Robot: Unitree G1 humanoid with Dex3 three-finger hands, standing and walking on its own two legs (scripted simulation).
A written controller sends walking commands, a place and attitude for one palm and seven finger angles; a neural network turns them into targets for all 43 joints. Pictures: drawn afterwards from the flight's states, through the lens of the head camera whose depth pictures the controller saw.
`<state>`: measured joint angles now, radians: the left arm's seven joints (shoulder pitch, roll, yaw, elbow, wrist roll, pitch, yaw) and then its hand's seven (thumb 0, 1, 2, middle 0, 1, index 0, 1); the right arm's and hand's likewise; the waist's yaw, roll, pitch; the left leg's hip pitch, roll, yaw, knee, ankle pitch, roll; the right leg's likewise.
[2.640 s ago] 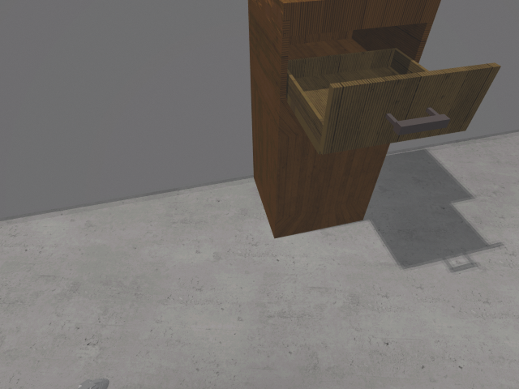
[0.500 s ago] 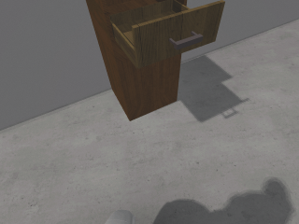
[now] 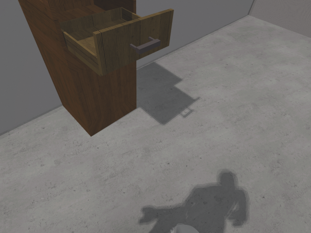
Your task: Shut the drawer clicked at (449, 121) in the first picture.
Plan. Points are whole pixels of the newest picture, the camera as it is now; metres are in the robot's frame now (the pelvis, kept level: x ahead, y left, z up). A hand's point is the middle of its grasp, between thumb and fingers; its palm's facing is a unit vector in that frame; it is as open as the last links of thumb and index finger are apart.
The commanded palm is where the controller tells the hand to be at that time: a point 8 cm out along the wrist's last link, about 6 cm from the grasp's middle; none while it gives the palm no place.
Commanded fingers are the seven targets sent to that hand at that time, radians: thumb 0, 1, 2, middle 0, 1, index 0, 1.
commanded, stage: walk to a spot facing it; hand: left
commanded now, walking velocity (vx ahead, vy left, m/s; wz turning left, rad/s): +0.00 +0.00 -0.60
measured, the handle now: (145, 44) +0.83 +0.13 +0.06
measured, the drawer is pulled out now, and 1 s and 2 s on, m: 0.30 0.30 0.30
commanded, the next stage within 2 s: none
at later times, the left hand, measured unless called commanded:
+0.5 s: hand out of the picture +0.13 +0.11 -0.16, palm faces -0.29 -0.93 -0.23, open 7.4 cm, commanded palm none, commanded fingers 0.00 0.90 0.90 -0.20 -0.30 -0.20 -0.30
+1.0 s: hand (129, 174) +0.34 +0.11 -0.18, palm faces -0.52 -0.84 -0.17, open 7.4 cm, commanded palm none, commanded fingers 0.00 0.90 0.90 -0.20 -0.30 -0.20 -0.30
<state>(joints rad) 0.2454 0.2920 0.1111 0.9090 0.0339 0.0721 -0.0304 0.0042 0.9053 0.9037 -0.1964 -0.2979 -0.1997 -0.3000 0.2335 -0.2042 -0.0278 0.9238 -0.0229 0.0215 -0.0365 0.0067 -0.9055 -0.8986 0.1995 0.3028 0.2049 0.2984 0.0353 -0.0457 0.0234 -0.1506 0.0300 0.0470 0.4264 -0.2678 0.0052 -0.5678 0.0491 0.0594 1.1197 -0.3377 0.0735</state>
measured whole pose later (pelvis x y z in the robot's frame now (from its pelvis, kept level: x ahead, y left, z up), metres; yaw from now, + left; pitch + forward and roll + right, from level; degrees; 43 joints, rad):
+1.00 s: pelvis +0.19 -0.03 +0.00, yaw -36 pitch -1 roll -2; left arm 0.29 0.25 0.11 0.98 0.04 0.02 -0.03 0.01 0.91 0.90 -0.19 -0.30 -0.20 -0.30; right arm 0.36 -0.15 -0.03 0.98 -0.02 -0.08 -0.03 0.00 -0.94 -0.90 0.20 0.30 0.21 0.30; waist 0.02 -0.05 0.01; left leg -0.10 0.05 0.23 0.38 -0.28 0.04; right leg -0.61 -0.05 0.01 1.22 -0.15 0.01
